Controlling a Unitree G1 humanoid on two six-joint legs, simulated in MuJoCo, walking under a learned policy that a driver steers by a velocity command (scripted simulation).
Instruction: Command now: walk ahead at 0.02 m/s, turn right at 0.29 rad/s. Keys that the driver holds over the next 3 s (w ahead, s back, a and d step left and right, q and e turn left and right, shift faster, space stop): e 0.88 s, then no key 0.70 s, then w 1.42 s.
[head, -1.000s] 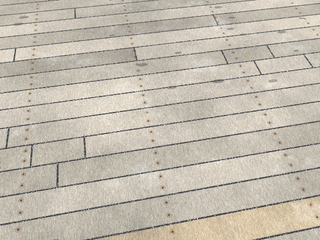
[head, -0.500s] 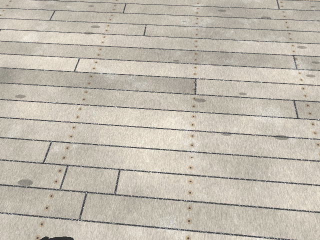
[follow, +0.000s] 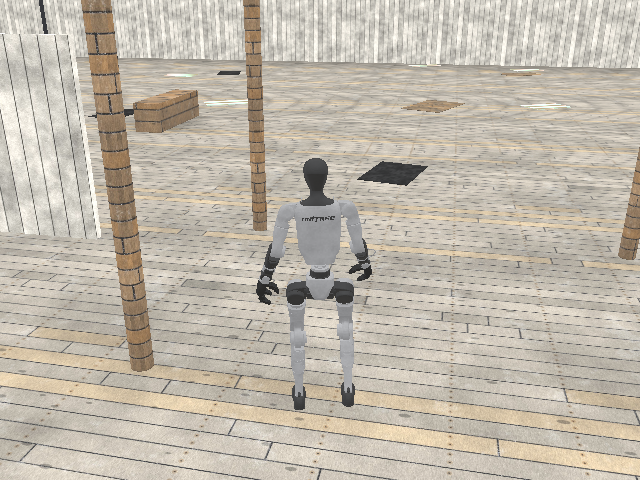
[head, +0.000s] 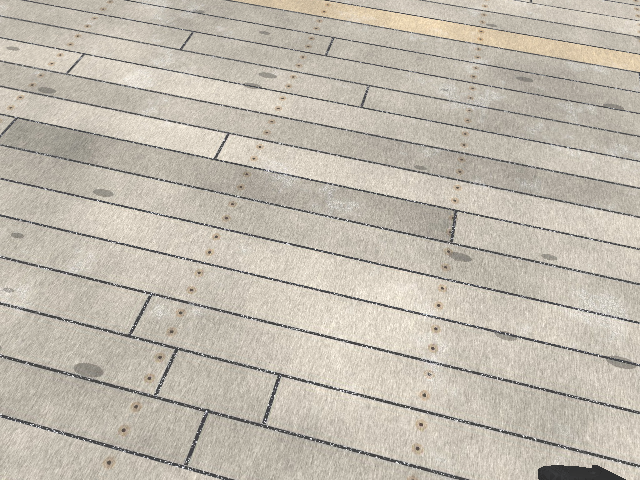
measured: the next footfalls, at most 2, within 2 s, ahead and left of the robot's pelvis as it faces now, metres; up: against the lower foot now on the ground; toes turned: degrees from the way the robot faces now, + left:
right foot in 0.22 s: +0.01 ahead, -0.13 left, +0.00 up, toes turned -12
left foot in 0.78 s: +0.12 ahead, +0.05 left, +0.00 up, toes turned -35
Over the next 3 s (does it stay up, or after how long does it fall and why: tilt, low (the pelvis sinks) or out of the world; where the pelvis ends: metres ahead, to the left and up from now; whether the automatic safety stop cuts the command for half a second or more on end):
stays up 0.59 -0.36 0.00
